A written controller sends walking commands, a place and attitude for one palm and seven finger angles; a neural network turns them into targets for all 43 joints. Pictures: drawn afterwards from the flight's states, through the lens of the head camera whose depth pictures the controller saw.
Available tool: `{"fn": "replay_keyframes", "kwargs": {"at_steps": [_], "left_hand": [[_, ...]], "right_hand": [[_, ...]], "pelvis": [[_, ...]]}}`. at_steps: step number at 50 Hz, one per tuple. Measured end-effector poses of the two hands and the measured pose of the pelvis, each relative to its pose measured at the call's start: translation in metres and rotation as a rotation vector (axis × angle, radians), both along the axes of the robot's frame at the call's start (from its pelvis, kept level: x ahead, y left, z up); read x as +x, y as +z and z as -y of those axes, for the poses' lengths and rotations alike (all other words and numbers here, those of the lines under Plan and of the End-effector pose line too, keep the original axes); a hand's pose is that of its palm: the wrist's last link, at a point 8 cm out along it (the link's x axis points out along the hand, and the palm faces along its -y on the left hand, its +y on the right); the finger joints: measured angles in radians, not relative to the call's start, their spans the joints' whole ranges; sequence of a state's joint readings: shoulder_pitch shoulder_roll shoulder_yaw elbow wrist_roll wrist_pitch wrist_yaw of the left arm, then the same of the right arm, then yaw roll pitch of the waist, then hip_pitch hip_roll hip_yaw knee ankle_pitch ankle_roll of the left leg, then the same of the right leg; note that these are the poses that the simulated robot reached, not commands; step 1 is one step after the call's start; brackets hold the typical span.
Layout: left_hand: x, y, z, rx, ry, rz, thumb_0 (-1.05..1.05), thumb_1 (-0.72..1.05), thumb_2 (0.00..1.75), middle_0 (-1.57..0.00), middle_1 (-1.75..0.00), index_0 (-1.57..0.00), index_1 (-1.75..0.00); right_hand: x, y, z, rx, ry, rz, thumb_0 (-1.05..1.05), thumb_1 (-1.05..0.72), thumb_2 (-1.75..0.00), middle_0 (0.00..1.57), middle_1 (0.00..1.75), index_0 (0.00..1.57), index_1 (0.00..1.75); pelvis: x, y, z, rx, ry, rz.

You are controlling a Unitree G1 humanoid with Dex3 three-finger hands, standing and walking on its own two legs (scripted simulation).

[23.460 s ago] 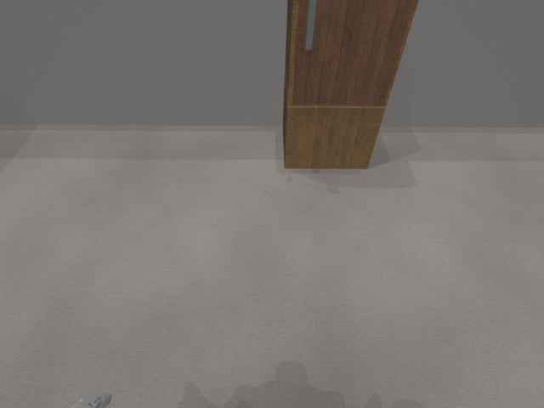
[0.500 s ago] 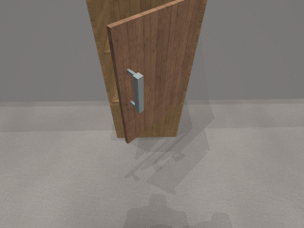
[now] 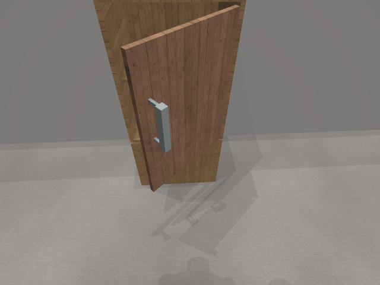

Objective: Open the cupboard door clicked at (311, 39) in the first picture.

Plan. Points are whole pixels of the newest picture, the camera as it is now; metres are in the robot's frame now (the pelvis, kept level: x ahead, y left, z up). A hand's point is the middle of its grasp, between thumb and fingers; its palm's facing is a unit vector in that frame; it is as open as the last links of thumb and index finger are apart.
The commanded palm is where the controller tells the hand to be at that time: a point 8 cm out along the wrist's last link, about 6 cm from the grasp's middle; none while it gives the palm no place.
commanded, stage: let the arm hang, fingers relaxed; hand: left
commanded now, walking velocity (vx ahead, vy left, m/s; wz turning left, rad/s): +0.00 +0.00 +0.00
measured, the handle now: (158, 126) +0.54 +0.12 +0.01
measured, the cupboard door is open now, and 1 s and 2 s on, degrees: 42 42 42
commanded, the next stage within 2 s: look to check the result in 0.02 s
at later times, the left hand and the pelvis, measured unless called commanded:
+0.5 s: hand out of the picture -0.03 +0.16 -0.17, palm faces +0.06 -0.98 -0.19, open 7.3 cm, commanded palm none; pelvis +0.01 -0.01 +0.00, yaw +0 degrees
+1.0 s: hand out of the picture +0.01 +0.18 -0.18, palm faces -0.04 -0.98 -0.20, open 7.3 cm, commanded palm none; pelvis +0.01 +0.00 -0.01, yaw -7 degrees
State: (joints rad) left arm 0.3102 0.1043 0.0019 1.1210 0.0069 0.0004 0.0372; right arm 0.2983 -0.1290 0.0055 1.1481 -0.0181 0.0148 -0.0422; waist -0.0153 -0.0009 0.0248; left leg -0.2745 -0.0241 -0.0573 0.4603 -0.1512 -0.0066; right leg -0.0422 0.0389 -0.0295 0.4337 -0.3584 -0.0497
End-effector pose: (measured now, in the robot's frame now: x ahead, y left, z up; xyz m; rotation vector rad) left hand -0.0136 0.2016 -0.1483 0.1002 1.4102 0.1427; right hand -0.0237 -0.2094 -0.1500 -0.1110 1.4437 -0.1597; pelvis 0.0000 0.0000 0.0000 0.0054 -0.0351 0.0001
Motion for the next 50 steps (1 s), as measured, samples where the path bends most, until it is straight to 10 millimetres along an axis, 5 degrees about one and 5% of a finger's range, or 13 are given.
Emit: {"fn": "replay_keyframes", "kwargs": {"at_steps": [22,40,50], "left_hand": [[-0.020,0.005,-0.003,0.034,0.033,-0.082,0.00,0.91,0.90,-0.20,-0.30,-0.20,-0.30],[-0.001,0.003,-0.002,0.027,0.012,-0.046,0.00,0.91,0.90,-0.20,-0.30,-0.20,-0.30],[0.025,-0.004,-0.024,0.041,-0.074,-0.061,0.00,0.91,0.90,-0.20,-0.30,-0.20,-0.30]], "right_hand": [[0.028,0.000,0.013,-0.012,0.023,0.019,0.00,-0.92,-0.90,0.20,0.30,0.20,0.30],[0.034,0.001,0.019,-0.032,0.008,0.036,0.00,-0.91,-0.90,0.20,0.30,0.20,0.30],[0.017,0.000,0.027,-0.084,-0.109,0.061,0.00,-0.91,-0.90,0.20,0.30,0.20,0.30]], "pelvis": [[0.011,0.000,0.007,0.004,0.001,-0.001],[0.012,-0.001,0.008,-0.002,-0.024,-0.001],[0.007,-0.008,0.002,0.000,-0.123,-0.021]]}}
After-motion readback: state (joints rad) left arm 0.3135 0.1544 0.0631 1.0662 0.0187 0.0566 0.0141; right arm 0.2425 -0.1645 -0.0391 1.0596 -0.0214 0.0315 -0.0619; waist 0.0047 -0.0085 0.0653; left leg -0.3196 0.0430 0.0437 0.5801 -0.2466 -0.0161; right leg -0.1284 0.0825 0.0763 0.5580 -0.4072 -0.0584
